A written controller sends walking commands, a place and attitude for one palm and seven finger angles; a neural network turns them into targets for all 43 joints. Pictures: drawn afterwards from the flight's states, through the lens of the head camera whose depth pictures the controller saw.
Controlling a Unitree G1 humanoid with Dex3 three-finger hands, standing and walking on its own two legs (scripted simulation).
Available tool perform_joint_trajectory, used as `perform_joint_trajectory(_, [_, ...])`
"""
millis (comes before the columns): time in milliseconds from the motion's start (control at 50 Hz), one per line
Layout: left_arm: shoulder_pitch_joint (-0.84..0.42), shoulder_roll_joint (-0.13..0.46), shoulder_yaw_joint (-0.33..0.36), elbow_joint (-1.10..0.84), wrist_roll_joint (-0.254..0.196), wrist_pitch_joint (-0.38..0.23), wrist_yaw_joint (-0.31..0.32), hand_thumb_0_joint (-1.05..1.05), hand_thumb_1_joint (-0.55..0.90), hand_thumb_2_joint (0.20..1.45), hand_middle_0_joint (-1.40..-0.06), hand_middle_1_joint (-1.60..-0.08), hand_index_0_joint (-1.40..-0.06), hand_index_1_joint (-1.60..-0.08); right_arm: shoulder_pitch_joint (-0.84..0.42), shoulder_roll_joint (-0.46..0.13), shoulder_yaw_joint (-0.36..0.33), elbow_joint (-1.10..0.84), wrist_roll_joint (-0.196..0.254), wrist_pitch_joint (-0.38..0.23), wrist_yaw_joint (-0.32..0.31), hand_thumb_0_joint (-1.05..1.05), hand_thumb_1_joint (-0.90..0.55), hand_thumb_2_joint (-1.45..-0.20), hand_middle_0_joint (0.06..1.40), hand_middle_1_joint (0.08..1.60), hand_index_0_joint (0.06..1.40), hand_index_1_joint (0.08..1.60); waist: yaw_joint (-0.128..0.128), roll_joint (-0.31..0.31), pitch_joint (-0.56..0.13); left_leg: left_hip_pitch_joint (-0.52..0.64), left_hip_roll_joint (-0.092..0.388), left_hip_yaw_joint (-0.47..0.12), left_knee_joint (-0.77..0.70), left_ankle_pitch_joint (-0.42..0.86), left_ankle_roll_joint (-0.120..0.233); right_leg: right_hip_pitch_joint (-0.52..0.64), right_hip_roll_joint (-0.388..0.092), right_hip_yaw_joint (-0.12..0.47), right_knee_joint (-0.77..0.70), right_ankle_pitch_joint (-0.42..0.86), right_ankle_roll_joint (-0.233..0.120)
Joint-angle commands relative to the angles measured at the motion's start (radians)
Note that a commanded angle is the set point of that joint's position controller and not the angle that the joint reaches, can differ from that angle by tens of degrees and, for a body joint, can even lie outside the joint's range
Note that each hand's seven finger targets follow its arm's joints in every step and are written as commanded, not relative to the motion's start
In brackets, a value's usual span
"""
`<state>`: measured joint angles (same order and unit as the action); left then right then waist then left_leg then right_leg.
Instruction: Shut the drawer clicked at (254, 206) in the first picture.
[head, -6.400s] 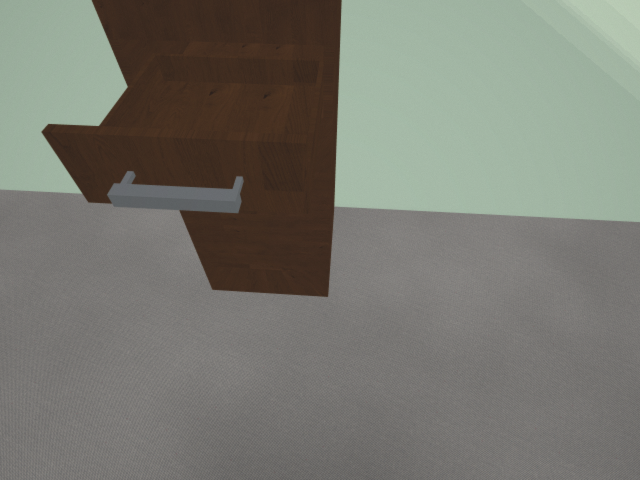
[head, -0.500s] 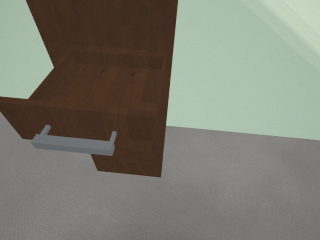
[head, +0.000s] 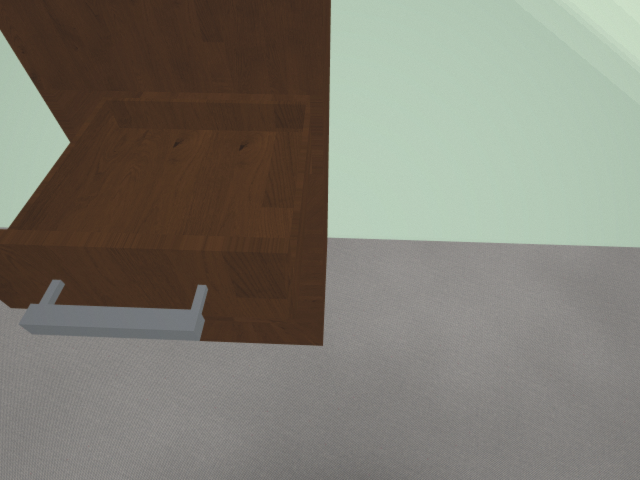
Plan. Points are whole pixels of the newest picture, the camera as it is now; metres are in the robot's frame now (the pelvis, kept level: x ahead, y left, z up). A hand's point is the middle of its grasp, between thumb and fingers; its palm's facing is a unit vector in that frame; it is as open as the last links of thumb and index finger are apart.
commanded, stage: come to a stop and stand still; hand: left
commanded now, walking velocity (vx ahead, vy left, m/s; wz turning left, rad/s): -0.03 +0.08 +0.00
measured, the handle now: (121, 305) +0.29 +0.24 +0.08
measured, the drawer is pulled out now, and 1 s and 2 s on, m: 0.29 0.29 0.29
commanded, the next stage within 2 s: look again from close up in 0.92 s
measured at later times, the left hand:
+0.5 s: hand out of the picture -0.04 +0.16 -0.16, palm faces +0.03 -0.98 -0.21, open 7.4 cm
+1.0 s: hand out of the picture -0.05 +0.12 -0.16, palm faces +0.04 -0.98 -0.18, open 7.4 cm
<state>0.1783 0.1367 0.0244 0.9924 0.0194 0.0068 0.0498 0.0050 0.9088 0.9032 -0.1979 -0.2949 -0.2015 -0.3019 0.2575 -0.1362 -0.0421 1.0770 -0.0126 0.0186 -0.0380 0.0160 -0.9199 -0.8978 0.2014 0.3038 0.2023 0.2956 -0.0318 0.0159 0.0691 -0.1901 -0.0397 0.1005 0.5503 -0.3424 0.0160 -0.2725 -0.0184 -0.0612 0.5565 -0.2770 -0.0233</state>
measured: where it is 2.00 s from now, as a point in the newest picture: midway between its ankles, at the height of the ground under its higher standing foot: outside the picture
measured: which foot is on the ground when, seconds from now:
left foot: down 0.00-1.00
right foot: down 0.00-1.00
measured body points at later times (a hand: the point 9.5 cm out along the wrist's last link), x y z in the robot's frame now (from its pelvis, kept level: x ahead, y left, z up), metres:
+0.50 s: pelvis -0.03 -0.02 +0.01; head -0.03 -0.03 +0.46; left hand -0.04 +0.21 -0.15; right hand -0.01 -0.24 -0.15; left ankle -0.04 +0.07 -0.73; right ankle -0.03 -0.12 -0.73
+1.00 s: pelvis -0.04 -0.04 +0.01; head -0.03 -0.05 +0.46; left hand -0.05 +0.17 -0.15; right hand -0.08 -0.25 -0.15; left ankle -0.04 +0.07 -0.73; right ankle -0.03 -0.12 -0.73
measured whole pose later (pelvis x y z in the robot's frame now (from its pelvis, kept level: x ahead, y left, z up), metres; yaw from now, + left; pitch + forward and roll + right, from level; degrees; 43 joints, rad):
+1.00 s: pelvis -0.04 -0.04 +0.01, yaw +0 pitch +0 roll +0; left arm 0.32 0.12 0.01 1.11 0.01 -0.02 0.04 0.01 0.91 0.90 -0.20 -0.29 -0.20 -0.30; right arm 0.35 -0.12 0.00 1.17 -0.02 0.00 -0.02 0.00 -0.91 -0.90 0.20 0.30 0.20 0.30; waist -0.01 0.00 0.01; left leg -0.17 0.01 0.09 0.39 -0.21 0.01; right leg -0.20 0.03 -0.06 0.40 -0.20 -0.05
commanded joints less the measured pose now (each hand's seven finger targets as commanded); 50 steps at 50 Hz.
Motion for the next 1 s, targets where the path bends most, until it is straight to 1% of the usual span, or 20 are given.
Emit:
perform_joint_trajectory(0, [0.06,0.167,0.038,-0.035,0.0,0.001,0.01,0.0,0.9,0.9,-0.2,-0.3,-0.2,-0.3,0.099,-0.051,-0.017,-0.032,0.002,0.004,-0.001,0.0,-0.9,-0.9,0.2,0.3,0.2,0.3,0.012,-0.14,-0.085,-0.037,0.077,-0.066,0.026,-0.005,-0.03,0.082,-0.279,0.246,-0.144,0.545,-0.164])
perform_joint_trajectory(40, [0.028,0.163,0.037,-0.044,-0.002,0.003,0.004,0.0,0.9,0.9,-0.2,-0.3,-0.2,-0.3,0.113,-0.063,-0.014,-0.03,0.001,0.003,0.003,0.0,-0.9,-0.9,0.2,0.3,0.2,0.3,-0.001,-0.115,-0.076,0.032,0.098,-0.078,-0.067,0.128,-0.022,0.008,-0.229,0.22,-0.147,0.374,-0.121])
perform_joint_trajectory(60, [0.021,0.148,0.035,-0.048,-0.004,0.004,0.001,0.0,0.9,0.9,-0.2,-0.3,-0.2,-0.3,0.122,-0.074,-0.013,-0.028,-0.002,-0.003,0.003,0.0,-0.9,-0.9,0.2,0.3,0.2,0.3,-0.005,-0.073,-0.072,0.063,0.126,-0.104,-0.107,0.223,-0.011,-0.015,-0.178,0.182,-0.122,0.317,-0.088])
perform_joint_trajectory(80, [0.022,0.126,0.032,-0.052,-0.006,0.008,0.0,0.0,0.9,0.9,-0.2,-0.3,-0.2,-0.3,0.116,-0.094,-0.014,-0.033,-0.006,-0.011,0.003,0.0,-0.9,-0.9,0.2,0.3,0.2,0.3,0.004,0.022,-0.069,0.068,0.177,-0.164,-0.161,0.301,0.014,-0.032,-0.114,0.131,-0.078,0.236,-0.051])
perform_joint_trajectory(100, [0.026,0.105,0.025,-0.047,-0.006,0.012,-0.001,0.0,0.9,0.9,-0.2,-0.3,-0.2,-0.3,0.081,-0.114,-0.011,-0.041,-0.008,-0.016,0.004,0.0,-0.9,-0.9,0.2,0.3,0.2,0.3,0.019,0.108,-0.043,0.003,0.233,-0.226,-0.237,0.336,0.044,-0.002,-0.062,0.068,-0.039,0.117,-0.008])
perform_joint_trajectory(120, [0.039,0.093,0.02,-0.036,-0.002,0.016,0.0,0.0,0.9,0.9,-0.2,-0.3,-0.2,-0.3,0.039,-0.125,-0.009,-0.051,-0.007,-0.019,0.004,0.0,-0.9,-0.9,0.2,0.3,0.2,0.3,0.034,0.148,-0.018,-0.061,0.264,-0.256,-0.287,0.338,0.07,0.038,-0.04,0.041,0.006,0.028,0.011])
perform_joint_trajectory(140, [0.055,0.093,0.019,-0.025,0.0,0.021,-0.001,0.0,0.9,0.9,-0.2,-0.3,-0.2,-0.3,0.013,-0.128,-0.008,-0.059,-0.006,-0.022,0.003,0.0,-0.9,-0.9,0.2,0.3,0.2,0.3,0.042,0.146,0.0,-0.106,0.276,-0.262,-0.32,0.294,0.087,0.061,-0.037,0.045,0.053,-0.025,0.016])
perform_joint_trajectory(180, [0.086,0.093,0.015,-0.009,0.004,0.024,-0.006,0.0,0.9,0.9,-0.2,-0.3,-0.2,-0.3,-0.001,-0.135,-0.006,-0.065,-0.005,-0.027,0.001,0.0,-0.9,-0.9,0.2,0.3,0.2,0.3,0.052,0.121,-0.008,-0.097,0.275,-0.256,-0.34,0.255,0.104,0.048,-0.041,0.054,0.09,-0.06,0.017])
perform_joint_trajectory(220, [0.103,0.087,0.011,0.004,0.006,0.02,-0.008,0.0,0.9,0.9,-0.2,-0.3,-0.2,-0.3,-0.005,-0.137,-0.005,-0.06,-0.005,-0.03,-0.001,0.0,-0.9,-0.9,0.2,0.3,0.2,0.3,0.053,0.096,-0.016,-0.047,0.265,-0.231,-0.306,0.309,0.108,0.033,-0.049,0.056,0.056,-0.032,0.019])
perform_joint_trajectory(260, [0.132,0.084,0.005,0.024,0.005,0.007,-0.009,0.0,0.9,0.9,-0.2,-0.3,-0.2,-0.3,0.003,-0.134,-0.003,-0.05,0.0,-0.034,-0.001,0.0,-0.9,-0.9,0.2,0.3,0.2,0.3,0.056,0.042,-0.024,-0.007,0.226,-0.196,-0.242,0.376,0.084,0.056,-0.061,0.072,-0.081,0.089,0.021])
perform_joint_trajectory(280, [0.138,0.092,0.001,0.031,0.004,-0.001,-0.008,0.0,0.9,0.9,-0.2,-0.3,-0.2,-0.3,0.021,-0.127,-0.003,-0.043,0.003,-0.036,0.0,0.0,-0.9,-0.9,0.2,0.3,0.2,0.3,0.046,-0.008,-0.044,0.031,0.192,-0.178,-0.215,0.406,0.059,0.06,-0.07,0.101,-0.131,0.192,0.014])
perform_joint_trajectory(300, [0.14,0.099,-0.001,0.039,0.002,-0.006,-0.006,0.0,0.9,0.9,-0.2,-0.3,-0.2,-0.3,0.033,-0.124,-0.002,-0.038,0.005,-0.037,0.002,0.0,-0.9,-0.9,0.2,0.3,0.2,0.3,0.033,-0.01,-0.038,0.047,0.173,-0.154,-0.207,0.372,0.037,0.052,-0.094,0.118,-0.153,0.229,0.007])
perform_joint_trajectory(320, [0.139,0.106,0.0,0.043,0.001,-0.01,-0.005,0.0,0.9,0.9,-0.2,-0.3,-0.2,-0.3,0.05,-0.117,-0.001,-0.031,0.006,-0.039,0.003,0.0,-0.9,-0.9,0.2,0.3,0.2,0.3,0.023,-0.016,-0.066,0.066,0.16,-0.145,-0.19,0.425,0.027,0.07,-0.101,0.124,-0.148,0.298,0.003])
perform_joint_trajectory(360, [0.144,0.105,-0.003,0.05,-0.003,-0.019,-0.004,0.0,0.9,0.9,-0.2,-0.3,-0.2,-0.3,0.054,-0.119,0.0,-0.015,0.005,-0.034,0.003,0.0,-0.9,-0.9,0.2,0.3,0.2,0.3,0.015,-0.079,-0.101,0.108,0.16,-0.123,-0.18,0.359,0.018,0.064,-0.111,0.142,-0.163,0.308,-0.007])
perform_joint_trajectory(400, [0.14,0.101,-0.007,0.054,-0.004,-0.019,-0.005,0.0,0.9,0.9,-0.2,-0.3,-0.2,-0.3,0.057,-0.116,0.005,-0.007,0.005,-0.034,0.005,0.0,-0.9,-0.9,0.2,0.3,0.2,0.3,0.014,-0.072,-0.079,0.096,0.161,-0.13,-0.213,0.288,0.018,0.052,-0.105,0.138,-0.185,0.231,-0.005])
perform_joint_trajectory(460, [0.148,0.101,-0.009,0.07,-0.003,-0.02,-0.008,0.0,0.9,0.9,-0.2,-0.3,-0.2,-0.3,0.04,-0.112,0.012,0.009,0.004,-0.03,0.01,0.0,-0.9,-0.9,0.2,0.3,0.2,0.3,0.018,-0.057,0.004,0.046,0.153,-0.137,-0.26,0.133,0.014,0.01,-0.096,0.148,-0.237,0.08,-0.003])
perform_joint_trajectory(560, [0.179,0.101,-0.008,0.085,-0.002,-0.023,-0.009,0.0,0.9,0.9,-0.2,-0.3,-0.2,-0.3,0.061,-0.107,0.018,0.028,0.001,-0.026,0.012,0.0,-0.9,-0.9,0.2,0.3,0.2,0.3,0.02,-0.043,0.044,0.02,0.144,-0.133,-0.272,0.064,0.012,-0.02,-0.093,0.162,-0.281,-0.021,-0.005])
perform_joint_trajectory(620, [0.193,0.099,-0.008,0.089,-0.003,-0.025,-0.008,0.0,0.9,0.9,-0.2,-0.3,-0.2,-0.3,0.075,-0.093,0.02,0.039,0.0,-0.027,0.012,0.0,-0.9,-0.9,0.2,0.3,0.2,0.3,0.022,-0.009,0.032,0.016,0.141,-0.126,-0.267,0.068,0.01,-0.01,-0.093,0.158,-0.284,-0.013,-0.007])
perform_joint_trajectory(760, [0.203,0.092,-0.003,0.09,-0.006,-0.031,-0.008,0.0,0.9,0.9,-0.2,-0.3,-0.2,-0.3,0.119,-0.077,0.023,0.052,-0.003,-0.029,0.009,0.0,-0.9,-0.9,0.2,0.3,0.2,0.3,0.021,-0.026,0.023,-0.003,0.133,-0.115,-0.243,0.091,0.006,-0.001,-0.095,0.169,-0.295,-0.036,-0.016])
perform_joint_trajectory(980, [0.21,0.081,-0.001,0.089,-0.008,-0.034,-0.007,0.0,0.9,0.9,-0.2,-0.3,-0.2,-0.3,0.157,-0.067,0.024,0.062,-0.001,-0.036,0.003,0.0,-0.9,-0.9,0.2,0.3,0.2,0.3,0.023,-0.03,0.014,-0.005,0.145,-0.116,-0.231,0.144,0.006,0.028,-0.088,0.155,-0.271,0.048,-0.024])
